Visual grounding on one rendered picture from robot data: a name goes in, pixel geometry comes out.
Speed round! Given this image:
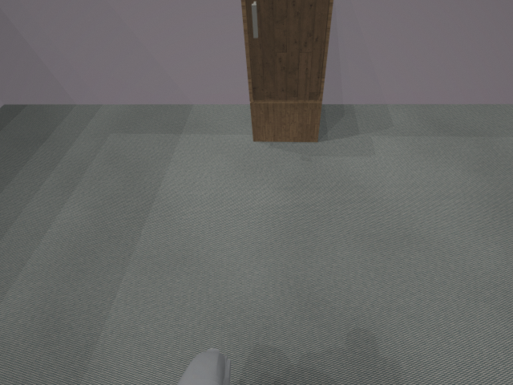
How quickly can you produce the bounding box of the handle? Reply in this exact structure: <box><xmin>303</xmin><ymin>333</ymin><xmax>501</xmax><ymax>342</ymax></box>
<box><xmin>252</xmin><ymin>2</ymin><xmax>258</xmax><ymax>38</ymax></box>

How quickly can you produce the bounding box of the cupboard door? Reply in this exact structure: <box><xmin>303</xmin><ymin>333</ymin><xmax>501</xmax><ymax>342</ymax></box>
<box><xmin>245</xmin><ymin>0</ymin><xmax>329</xmax><ymax>100</ymax></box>

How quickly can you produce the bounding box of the left robot thigh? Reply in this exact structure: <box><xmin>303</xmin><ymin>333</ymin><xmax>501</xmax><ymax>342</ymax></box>
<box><xmin>177</xmin><ymin>351</ymin><xmax>231</xmax><ymax>385</ymax></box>

